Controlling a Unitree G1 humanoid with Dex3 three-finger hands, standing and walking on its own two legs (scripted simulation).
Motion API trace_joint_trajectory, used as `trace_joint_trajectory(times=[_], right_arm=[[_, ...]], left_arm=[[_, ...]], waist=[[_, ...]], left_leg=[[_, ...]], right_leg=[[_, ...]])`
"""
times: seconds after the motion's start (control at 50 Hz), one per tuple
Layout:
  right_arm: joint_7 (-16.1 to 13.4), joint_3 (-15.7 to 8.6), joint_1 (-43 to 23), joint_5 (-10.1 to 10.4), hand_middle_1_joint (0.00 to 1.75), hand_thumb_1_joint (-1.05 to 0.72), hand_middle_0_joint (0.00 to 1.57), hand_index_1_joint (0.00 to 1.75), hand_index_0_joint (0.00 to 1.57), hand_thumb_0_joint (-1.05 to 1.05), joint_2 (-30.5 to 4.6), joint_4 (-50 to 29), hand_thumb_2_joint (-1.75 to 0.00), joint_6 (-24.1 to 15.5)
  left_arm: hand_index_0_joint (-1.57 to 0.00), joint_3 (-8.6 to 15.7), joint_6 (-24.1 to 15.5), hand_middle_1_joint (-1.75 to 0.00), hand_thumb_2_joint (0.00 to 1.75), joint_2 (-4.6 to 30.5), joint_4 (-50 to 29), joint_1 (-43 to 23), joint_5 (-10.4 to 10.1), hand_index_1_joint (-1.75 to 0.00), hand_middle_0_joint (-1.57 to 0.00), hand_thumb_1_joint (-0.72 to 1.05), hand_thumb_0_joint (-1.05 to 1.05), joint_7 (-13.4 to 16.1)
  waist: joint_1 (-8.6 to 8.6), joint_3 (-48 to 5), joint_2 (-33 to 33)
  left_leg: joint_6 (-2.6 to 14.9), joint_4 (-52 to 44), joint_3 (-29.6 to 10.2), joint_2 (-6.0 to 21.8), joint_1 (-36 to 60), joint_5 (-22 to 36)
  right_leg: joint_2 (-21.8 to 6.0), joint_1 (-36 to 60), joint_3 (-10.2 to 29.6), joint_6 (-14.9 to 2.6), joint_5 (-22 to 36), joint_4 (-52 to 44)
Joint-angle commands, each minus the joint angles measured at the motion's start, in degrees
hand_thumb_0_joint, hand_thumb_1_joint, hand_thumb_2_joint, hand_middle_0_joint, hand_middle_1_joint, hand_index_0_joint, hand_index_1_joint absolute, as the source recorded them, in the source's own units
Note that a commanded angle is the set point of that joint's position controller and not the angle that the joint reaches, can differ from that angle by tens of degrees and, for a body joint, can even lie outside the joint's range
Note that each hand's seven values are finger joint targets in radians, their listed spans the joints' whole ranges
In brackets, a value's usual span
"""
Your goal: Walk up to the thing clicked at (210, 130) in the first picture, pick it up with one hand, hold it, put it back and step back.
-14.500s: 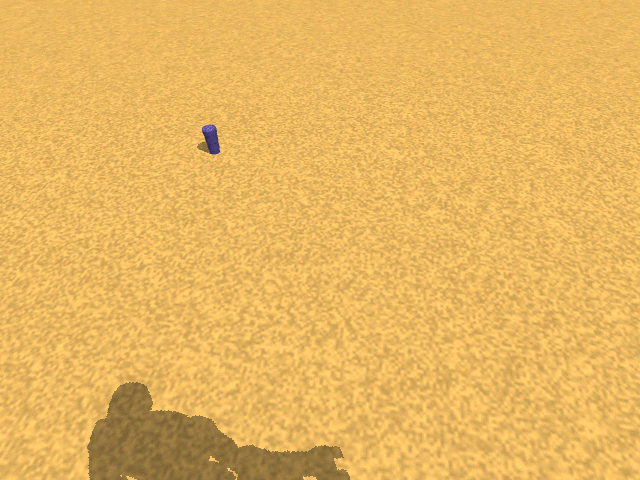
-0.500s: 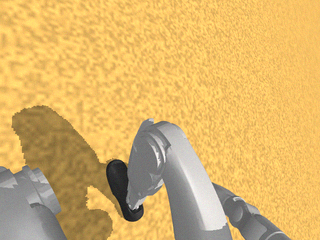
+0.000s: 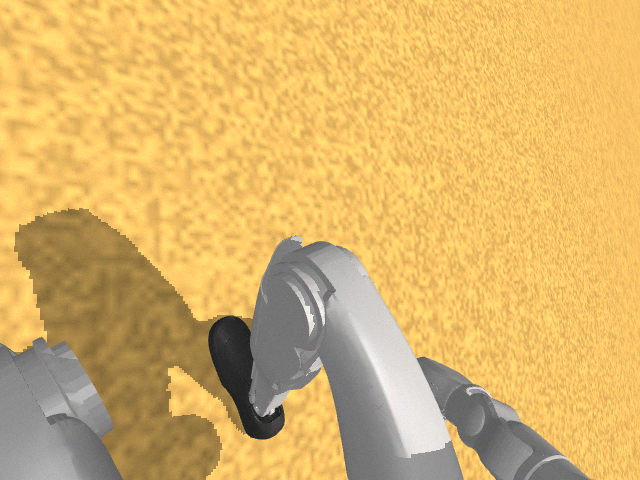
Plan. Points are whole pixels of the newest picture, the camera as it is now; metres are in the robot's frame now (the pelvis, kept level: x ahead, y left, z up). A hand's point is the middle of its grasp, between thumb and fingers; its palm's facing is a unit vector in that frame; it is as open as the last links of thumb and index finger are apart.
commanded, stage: close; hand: left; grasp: from the side
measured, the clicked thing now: out of the picture +0.51 +0.33 -0.24
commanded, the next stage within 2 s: settle in 0.14 s
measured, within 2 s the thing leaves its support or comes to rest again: leaves its support in 0.54 s
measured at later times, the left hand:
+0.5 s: hand out of the picture +0.49 +0.33 -0.18, palm faces +0.44 -0.90 -0.06, open 6.9 cm
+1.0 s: hand out of the picture +0.51 +0.35 -0.09, palm faces +0.41 -0.91 -0.07, open 7.0 cm
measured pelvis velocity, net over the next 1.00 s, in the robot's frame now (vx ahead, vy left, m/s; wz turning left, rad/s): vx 0.00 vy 0.00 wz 0.04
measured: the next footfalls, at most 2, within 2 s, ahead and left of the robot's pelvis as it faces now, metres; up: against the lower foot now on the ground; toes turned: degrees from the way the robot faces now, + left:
none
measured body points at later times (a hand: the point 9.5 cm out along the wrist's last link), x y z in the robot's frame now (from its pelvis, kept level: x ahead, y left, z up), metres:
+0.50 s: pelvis +0.00 +0.00 +0.00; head +0.27 +0.19 +0.30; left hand +0.46 +0.37 -0.17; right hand +0.15 -0.25 -0.04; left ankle +0.07 +0.12 -0.28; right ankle +0.14 -0.12 -0.28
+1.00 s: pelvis +0.00 +0.00 +0.01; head +0.25 +0.16 +0.34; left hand +0.48 +0.40 -0.09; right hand +0.10 -0.26 -0.05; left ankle +0.07 +0.12 -0.28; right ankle +0.14 -0.12 -0.28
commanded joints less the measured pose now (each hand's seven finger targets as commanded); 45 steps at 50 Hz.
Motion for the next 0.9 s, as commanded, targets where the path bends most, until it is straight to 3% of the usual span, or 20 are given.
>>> trace_joint_trajectory(times=[0.0, 0.12, 0.18, 0.24, 0.28, 0.56, 0.68, 0.74, 0.8, 0.82, 0.88], right_arm=[[-1.1, -6.2, 5.0, -0.2, 0.3, -0.87, 0.2, 0.3, 0.2, 0.0, -21.4, 0.6, -0.89, 1.6], [-1.3, -6.6, 4.4, 0.1, 0.3, -0.87, 0.2, 0.3, 0.2, 0.0, -21.0, 0.8, -0.89, 1.4], [-1.3, -6.6, 4.6, 0.0, 0.3, -0.87, 0.2, 0.3, 0.2, 0.0, -21.4, 0.8, -0.89, 1.3], [-1.2, -6.6, 4.9, -0.1, 0.3, -0.91, 0.2, 0.3, 0.2, 0.0, -21.1, 1.1, -0.9, 1.5], [-1.3, -6.6, 4.8, 0.0, 0.3, -0.89, 0.2, 0.3, 0.2, 0.0, -21.3, 0.8, -0.9, 1.4], [-0.9, -6.7, 7.9, 0.6, 0.3, -0.91, 0.2, 0.3, 0.2, 0.0, -21.1, 0.7, -0.9, 1.6], [-0.8, -8.0, 11.3, 1.6, 0.3, -0.91, 0.2, 0.3, 0.2, 0.0, -20.6, 0.7, -0.9, 1.9], [-0.8, -8.9, 13.5, 2.1, 0.3, -0.91, 0.2, 0.3, 0.2, 0.0, -19.9, 0.8, -0.9, 2.3], [-0.7, -10.6, 15.0, 3.1, 0.3, -0.92, 0.2, 0.3, 0.2, 0.0, -19.4, 0.4, -0.9, 2.4], [-0.8, -11.6, 15.9, 3.6, 0.3, -0.92, 0.2, 0.3, 0.2, 0.0, -19.7, 0.1, -0.9, 2.6], [-0.7, -14.1, 17.5, 5.4, 0.3, -0.92, 0.2, 0.3, 0.2, 0.0, -19.6, -1.0, -0.9, 2.6]], left_arm=[[-0.81, 1.2, -3.9, -0.84, 0.81, 7.9, -8.0, -12.0, -1.1, -0.83, -0.81, 0.3, 0.0, -0.2], [-1.0, -0.3, -3.4, -1.06, 0.98, 6.9, -8.3, -12.7, -0.7, -1.05, -0.99, 0.35, 0.0, -0.9], [-1.04, -0.1, -3.3, -1.1, 1.01, 6.8, -8.4, -12.8, -0.4, -1.09, -1.02, 0.37, 0.0, -0.6], [-1.08, -0.5, -3.3, -1.19, 1.1, 6.0, -8.4, -13.5, -0.5, -1.2, -1.08, 0.27, 0.0, -0.3], [-1.11, -0.1, -3.2, -1.23, 1.17, 6.6, -8.5, -13.7, -0.5, -1.24, -1.11, 0.36, 0.0, -0.2], [-1.25, 0.1, -1.8, -1.35, 1.21, 8.2, -12.9, -15.6, -0.5, -1.36, -1.25, 0.27, 0.0, -1.3], [-1.28, 1.4, 1.2, -1.39, 1.22, 10.7, -18.6, -19.2, -0.5, -1.4, -1.28, 0.17, 0.0, -2.0], [-1.26, 1.9, 3.8, -1.36, 1.2, 11.6, -20.9, -18.6, 0.3, -1.38, -1.26, 0.17, 0.0, -2.8], [-1.29, 2.7, 6.8, -1.39, 1.2, 10.6, -24.8, -17.4, 0.4, -1.4, -1.28, 0.11, 0.0, -3.9], [-1.3, 4.3, 7.6, -1.4, 1.21, 11.2, -28.0, -17.3, 0.0, -1.41, -1.29, 0.08, 0.0, -4.2], [-1.32, 4.1, 11.0, -1.42, 1.21, 7.4, -32.1, -16.0, -1.2, -1.43, -1.31, 0.07, 0.0, -5.9]], waist=[[-8.61, -33.7, 34.7], [-8.59, -32.0, 35.1], [-8.89, -32.8, 35.4], [-8.86, -33.0, 36.2], [-8.89, -32.6, 36.4], [-8.7, -34.6, 38.9], [-7.23, -38.0, 40.9], [-5.56, -40.0, 40.8], [-3.49, -41.4, 42.0], [-2.35, -43.7, 43.6], [-0.98, -47.5, 44.7]], left_leg=[[-0.95, -17.6, 3.5, 3.3, 26.5, 14.3], [-0.97, -18.2, 3.8, 3.1, 25.4, 11.2], [-1.28, -18.2, 3.0, 3.4, 27.9, 13.5], [-1.35, -18.4, 3.0, 3.4, 28.9, 14.8], [-1.39, -18.4, 3.0, 3.4, 28.7, 14.9], [-1.53, -18.3, 3.5, 3.5, 29.8, 17.2], [-1.65, -18.7, 4.6, 3.4, 30.5, 18.1], [-1.42, -18.8, 6.0, 3.1, 28.5, 17.4], [-1.61, -20.1, 6.7, 2.8, 29.0, 16.7], [-1.94, -20.8, 6.7, 2.9, 30.8, 17.8], [-1.99, -21.6, 6.9, 2.6, 32.4, 19.2]], right_leg=[[3.4, 18.4, -3.3, -3.03, 12.9, -8.6], [3.4, 17.1, -3.2, -3.37, 10.8, -8.7], [3.2, 16.1, -3.6, -3.3, 12.2, -8.3], [3.2, 16.4, -3.3, -3.38, 13.0, -8.3], [3.0, 16.0, -3.3, -3.34, 13.1, -8.3], [2.8, 17.6, -3.1, -3.31, 14.6, -7.8], [2.5, 18.2, -2.1, -3.45, 15.0, -7.6], [2.3, 20.2, -1.1, -3.43, 15.0, -8.2], [2.1, 19.0, -0.8, -3.79, 13.9, -8.4], [1.9, 18.9, -0.9, -4.0, 14.1, -8.0], [1.7, 17.1, -0.5, -4.37, 14.4, -7.6]])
